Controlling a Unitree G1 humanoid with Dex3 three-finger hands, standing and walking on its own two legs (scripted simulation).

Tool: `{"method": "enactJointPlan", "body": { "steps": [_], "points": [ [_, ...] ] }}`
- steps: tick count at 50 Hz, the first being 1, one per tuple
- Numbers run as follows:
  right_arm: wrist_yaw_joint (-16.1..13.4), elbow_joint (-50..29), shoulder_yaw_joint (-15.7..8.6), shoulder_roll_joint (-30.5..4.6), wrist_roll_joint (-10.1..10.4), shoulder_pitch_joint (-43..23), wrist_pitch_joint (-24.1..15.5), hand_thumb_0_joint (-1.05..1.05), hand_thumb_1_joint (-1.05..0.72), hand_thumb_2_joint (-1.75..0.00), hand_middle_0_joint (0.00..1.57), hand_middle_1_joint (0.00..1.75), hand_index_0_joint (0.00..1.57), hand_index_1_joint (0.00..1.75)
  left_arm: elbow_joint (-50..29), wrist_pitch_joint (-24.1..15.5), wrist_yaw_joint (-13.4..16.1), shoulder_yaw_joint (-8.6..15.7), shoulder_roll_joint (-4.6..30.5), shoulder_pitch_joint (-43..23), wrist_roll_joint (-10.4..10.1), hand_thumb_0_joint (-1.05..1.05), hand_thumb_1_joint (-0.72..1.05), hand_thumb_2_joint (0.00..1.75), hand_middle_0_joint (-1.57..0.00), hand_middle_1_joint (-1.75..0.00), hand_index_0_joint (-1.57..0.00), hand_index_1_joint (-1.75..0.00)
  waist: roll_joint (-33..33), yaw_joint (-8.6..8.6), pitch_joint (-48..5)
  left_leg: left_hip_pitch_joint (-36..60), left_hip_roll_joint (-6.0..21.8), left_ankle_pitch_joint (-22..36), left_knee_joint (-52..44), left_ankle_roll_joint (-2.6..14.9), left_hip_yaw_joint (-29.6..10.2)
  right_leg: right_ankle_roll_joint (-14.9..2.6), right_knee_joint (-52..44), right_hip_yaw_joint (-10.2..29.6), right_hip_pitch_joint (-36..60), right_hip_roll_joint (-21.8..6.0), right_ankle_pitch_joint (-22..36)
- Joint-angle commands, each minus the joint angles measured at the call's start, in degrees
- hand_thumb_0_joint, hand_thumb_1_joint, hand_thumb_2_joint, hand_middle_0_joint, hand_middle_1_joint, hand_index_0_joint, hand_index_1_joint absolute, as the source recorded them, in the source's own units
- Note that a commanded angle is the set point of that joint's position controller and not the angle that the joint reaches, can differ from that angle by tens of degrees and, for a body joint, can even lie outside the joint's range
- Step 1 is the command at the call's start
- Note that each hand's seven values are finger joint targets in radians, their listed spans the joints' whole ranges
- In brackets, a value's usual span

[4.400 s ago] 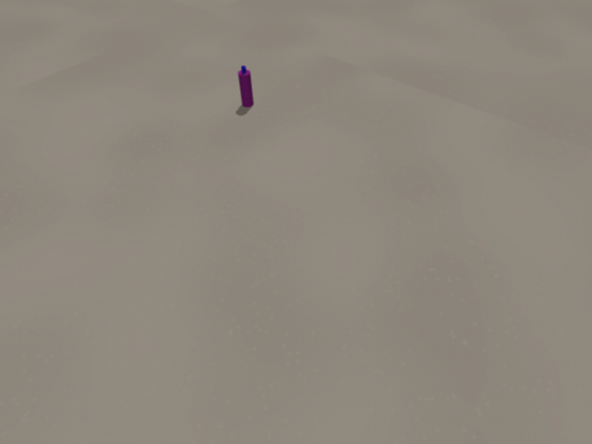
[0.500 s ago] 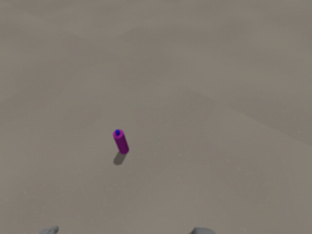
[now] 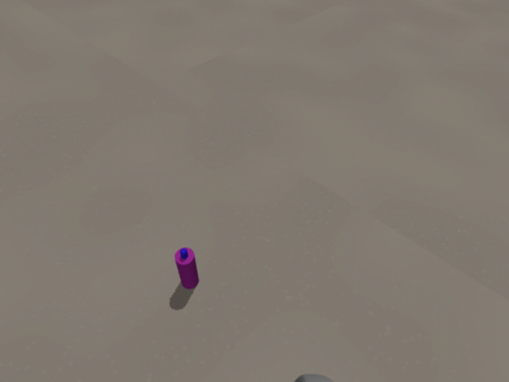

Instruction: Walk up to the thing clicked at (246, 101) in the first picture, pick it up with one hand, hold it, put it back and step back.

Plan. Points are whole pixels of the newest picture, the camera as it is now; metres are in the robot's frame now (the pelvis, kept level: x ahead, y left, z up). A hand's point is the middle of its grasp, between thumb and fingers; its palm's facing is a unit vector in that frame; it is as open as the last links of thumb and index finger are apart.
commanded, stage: walk up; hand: left
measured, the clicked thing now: (187, 266) +0.63 +0.23 -0.64
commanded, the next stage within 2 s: none
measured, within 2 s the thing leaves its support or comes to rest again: neither
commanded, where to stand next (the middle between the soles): +0.29 +0.02 m, yaw +0 degrees
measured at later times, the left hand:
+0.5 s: hand (104, 348) +0.21 +0.26 -0.12, palm faces -0.02 -0.91 -0.42, open 7.4 cm
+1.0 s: hand (114, 308) +0.29 +0.28 -0.16, palm faces -0.06 -0.92 -0.38, open 7.4 cm
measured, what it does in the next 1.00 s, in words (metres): walks ahead: right foot, then left foot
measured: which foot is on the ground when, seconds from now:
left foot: down 0.00-0.28, up 0.30-0.60, down 0.62-1.00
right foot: up 0.00-0.24, down 0.26-0.64, up 0.66-0.88, down 0.90-1.00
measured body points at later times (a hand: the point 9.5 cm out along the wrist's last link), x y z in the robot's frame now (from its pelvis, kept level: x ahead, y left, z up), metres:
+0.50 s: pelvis +0.15 -0.02 +0.00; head +0.17 -0.04 +0.45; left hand +0.21 +0.31 -0.09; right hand +0.23 -0.34 -0.12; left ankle +0.23 +0.13 -0.69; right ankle +0.18 -0.15 -0.73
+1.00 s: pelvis +0.24 +0.01 -0.01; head +0.26 +0.01 +0.44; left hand +0.30 +0.33 -0.13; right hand +0.31 -0.31 -0.13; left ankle +0.29 +0.13 -0.73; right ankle +0.27 -0.12 -0.73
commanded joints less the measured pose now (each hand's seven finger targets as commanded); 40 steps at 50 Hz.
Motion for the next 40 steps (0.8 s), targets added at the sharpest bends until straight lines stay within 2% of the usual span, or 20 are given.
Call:
{"method": "enactJointPlan", "body": {
  "steps": [1, 5, 9, 11, 12, 13, 14, 15, 17, 20, 23, 26, 28, 30, 31, 32, 33, 35, 37, 40],
  "points": [
    [-1.23, -3.73, -4.27, -16.07, 0.33, 1.96, -0.79, 0.0, -0.9, -0.9, 0.2, 0.3, 0.2, 0.3, -3.65, -1.44, -0.05, 3.04, 9.72, 1.54, 0.19, 0.0, 0.9, 0.9, -0.2, -0.3, -0.2, -0.3, 14.49, -1.05, -0.49, 7.94, 13.08, -0.96, -18.38, 10.9, -14.1, 2.0, -7.09, 0.78, -7.96, -3.33, 3.63],
    [-0.79, -4.76, -4.57, -17.55, 0.31, 1.62, -0.59, 0.0, -0.9, -0.9, 0.2, 0.3, 0.2, 0.3, -5.23, -1.29, -0.95, 3.42, 9.16, -2.63, 0.61, 0.0, 0.9, 0.9, -0.2, -0.3, -0.2, -0.3, 13.25, -1.42, 1.72, 4.09, 13.84, -9.42, -20.17, 11.93, -13.34, 2.18, -16.57, -1.15, -4.65, -3.67, 7.81],
    [-0.53, -5.74, -4.39, -16.91, 0.42, -0.03, 0.14, 0.0, -0.9, -0.9, 0.2, 0.3, 0.2, 0.3, -4.5, -1.99, -0.8, 3.7, 8.46, -2.19, 0.53, 0.0, 0.9, 0.9, -0.2, -0.3, -0.2, -0.3, 10.83, -0.19, 0.1, 1.37, 11.89, -7.15, -14.56, 9.74, -9.51, 1.47, -24.66, -3.93, 4.75, -0.63, 11.44],
    [-0.51, -6.15, -3.55, -14.68, 0.52, -0.29, 0.8, 0.0, -0.9, -0.9, 0.2, 0.3, 0.2, 0.3, -2.91, -2.67, -0.01, 4.3, 8.79, 2.41, 0.68, 0.0, 0.9, 0.9, -0.2, -0.3, -0.2, -0.3, 6.69, 2.72, -2.61, -2.12, 9.62, -2.9, -4.79, 7.25, -6.93, 1.03, -29.26, -4.96, 16.05, 1.85, 12.48],
    [-0.56, -6.19, -2.54, -12.26, 0.62, 1.47, 0.88, 0.0, -0.9, -0.9, 0.2, 0.3, 0.2, 0.3, -2.19, -3.22, 0.67, 5.13, 10.68, 6.64, 0.8, 0.0, 0.9, 0.9, -0.2, -0.3, -0.2, -0.3, 0.33, 4.61, -5.56, -5.02, 6.43, 0.27, 6.44, 5.69, -3.62, -0.12, -33.72, -2.01, 24.17, 1.02, 8.73],
    [-0.49, -7.39, -1.08, -7.87, 0.8, 2.74, 0.65, 0.0, -0.9, -0.9, 0.2, 0.3, 0.2, 0.3, -1.79, -3.85, 1.53, 6.72, 15.94, 11.37, 1.17, 0.0, 0.9, 0.9, -0.2, -0.3, -0.2, -0.3, -13.56, 6.27, -7.41, -14.5, 0.13, -9.09, 23.81, 2.44, 0.59, -3.8, -40.94, 19.51, 29.46, -13.11, 0.0],
    [-0.96, -7.06, -1.79, -11.2, 0.59, 1.98, 1.39, 0.0, -0.9, -0.9, 0.2, 0.3, 0.2, 0.3, -3.44, -3.79, 1.65, 6.87, 19.41, 9.15, 0.54, 0.0, 0.9, 0.9, -0.2, -0.3, -0.2, -0.3, -10.42, 5.74, -4.79, -22.96, -2.75, -17.75, 29.75, 0.96, -3.11, -11.35, -47.06, 37.41, 28.44, -22.21, -7.44],
    [-1.48, -6.02, -2.8, -14.51, 0.22, 0.41, 1.91, 0.0, -0.9, -0.9, 0.2, 0.3, 0.2, 0.3, -4.62, -3.45, 1.6, 6.37, 18.07, 5.85, -0.22, 0.0, 0.9, 0.9, -0.2, -0.3, -0.2, -0.3, -3.61, 4.48, -1.35, -23.07, 1.49, -17.13, 31.94, 0.44, -8.15, -14.2, -46.45, 36.61, 22.9, -23.44, -8.49],
    [-1.03, -4.45, -2.79, -14.06, 1.03, 0.67, 2.05, 0.0, -0.9, -0.9, 0.2, 0.3, 0.2, 0.3, -5.62, -3.42, 2.02, 5.48, 15.2, 3.1, -0.36, 0.0, 0.9, 0.9, -0.2, -0.3, -0.2, -0.3, -1.83, 3.28, 0.52, -22.35, 3.27, -10.99, 30.11, 0.6, -9.7, -11.99, -44.93, 24.22, 20.0, -17.63, -0.7],
    [-0.03, -2.0, -3.13, -12.94, 0.34, 4.45, 2.47, 0.0, -0.9, -0.9, 0.2, 0.3, 0.2, 0.3, -6.71, -3.46, 1.9, 4.97, 13.93, 0.35, 0.1, 0.0, 0.9, 0.9, -0.2, -0.3, -0.2, -0.3, -5.75, 0.9, 0.1, -14.18, 3.73, -7.2, 22.11, -0.62, -7.29, -10.1, -44.11, 12.04, 12.08, -12.97, 5.08],
    [0.64, -2.92, -3.22, -11.56, -0.29, 0.73, 2.96, 0.0, -0.9, -0.9, 0.2, 0.3, 0.2, 0.3, -7.45, -3.45, 1.88, 4.88, 14.14, 0.97, 0.62, 0.0, 0.9, 0.9, -0.2, -0.3, -0.2, -0.3, -6.74, 1.93, 0.83, -12.59, 3.59, -5.19, 15.0, -1.42, -5.18, -10.43, -44.09, 9.21, 9.54, -12.29, 3.87],
    [-0.09, -2.1, -2.69, -9.9, 0.05, -0.19, 2.65, 0.0, -0.9, -0.9, 0.2, 0.3, 0.2, 0.3, -8.4, -2.82, 2.19, 3.8, 13.11, -2.07, 0.83, 0.0, 0.9, 0.9, -0.2, -0.3, -0.2, -0.3, -6.55, 1.15, -1.28, -4.8, 1.76, -0.34, 8.02, -1.79, -2.65, -9.5, -38.7, 5.05, 6.5, -11.77, 18.08],
    [-0.75, -0.98, -2.56, -9.07, 0.39, -0.49, 2.36, 0.0, -0.9, -0.9, 0.2, 0.3, 0.2, 0.3, -7.79, -2.02, 2.49, 2.97, 12.31, -3.07, 0.4, 0.0, 0.9, 0.9, -0.2, -0.3, -0.2, -0.3, -4.03, 0.13, -2.82, 2.24, 0.17, 4.89, 2.67, -1.52, -1.46, -7.9, -32.9, 2.29, 3.73, -10.17, 21.85],
    [-1.76, 0.72, -2.99, -11.14, 0.06, 1.85, 1.71, 0.0, -0.9, -0.9, 0.2, 0.3, 0.2, 0.3, -7.59, -1.04, 2.74, 1.49, 9.0, -4.04, 0.0, 0.0, 0.9, 0.9, -0.2, -0.3, -0.2, -0.3, 2.21, -2.17, -4.75, 10.72, -0.51, 7.06, -3.86, -0.12, -2.53, -4.09, -23.26, -0.49, -0.89, -6.9, 16.56],
    [-1.96, 0.99, -4.54, -16.14, -0.4, 6.35, 1.24, 0.0, -0.9, -0.9, 0.2, 0.3, 0.2, 0.3, -8.47, -0.84, 2.33, 0.7, 6.36, -1.32, 0.08, 0.0, 0.9, 0.9, -0.2, -0.3, -0.2, -0.3, 13.18, -3.16, -7.87, 14.02, 8.43, -2.64, -9.4, 2.89, -15.28, -1.55, -11.74, -3.56, -3.85, -2.34, 3.89],
    [-2.1, -0.54, -5.0, -19.95, -0.44, 4.82, 1.0, 0.0, -0.9, -0.9, 0.2, 0.3, 0.2, 0.3, -7.65, -0.1, 2.55, 0.24, 5.17, 1.12, -0.17, 0.0, 0.9, 0.9, -0.2, -0.3, -0.2, -0.3, 16.94, -1.87, -5.28, 13.12, 18.73, -13.81, -18.08, 8.16, -34.3, 0.49, -4.57, -2.64, -11.7, 3.91, -8.96],
    [-1.87, -0.86, -5.89, -22.76, 0.71, 3.13, 1.37, 0.0, -0.9, -0.9, 0.2, 0.3, 0.2, 0.3, -5.54, 0.39, 3.35, 1.95, 10.93, 1.42, 0.23, 0.0, 0.9, 0.9, -0.2, -0.3, -0.2, -0.3, 15.45, -2.44, -4.08, 8.64, 22.23, -21.98, -19.6, 13.57, -38.7, -0.07, 1.58, 1.23, -10.38, 0.72, -11.86],
    [-2.44, -1.8, -4.68, -18.44, 0.46, -0.81, 1.49, 0.0, -0.9, -0.9, 0.2, 0.3, 0.2, 0.3, -3.94, 0.42, 3.3, 2.3, 11.49, 1.21, 0.23, 0.0, 0.9, 0.9, -0.2, -0.3, -0.2, -0.3, 12.18, -0.79, -1.29, 6.57, 17.31, -15.61, -16.95, 11.81, -29.4, 0.09, 0.64, 3.98, -10.66, -1.15, -6.78],
    [-2.6, -2.17, -3.97, -17.01, 0.19, -3.93, 1.42, 0.0, -0.9, -0.9, 0.2, 0.3, 0.2, 0.3, -1.71, 0.35, 2.83, 2.42, 10.91, 3.46, 0.28, 0.0, 0.9, 0.9, -0.2, -0.3, -0.2, -0.3, 15.21, 0.58, -1.64, 3.51, 14.03, -10.49, -14.9, 10.06, -21.09, 0.28, -5.19, 1.91, -6.5, -2.67, -3.5],
    [-2.64, -2.2, -3.03, -15.76, -0.16, -5.21, 1.52, 0.0, -0.9, -0.9, 0.2, 0.3, 0.2, 0.3, -0.44, 0.63, 2.37, 2.4, 8.1, 2.77, 0.69, 0.0, 0.9, 0.9, -0.2, -0.3, -0.2, -0.3, 15.07, 0.48, -2.94, -1.08, 12.84, -1.86, -12.22, 9.75, -16.31, 1.16, -13.18, -0.19, 2.04, -1.45, -1.5]
  ]
}}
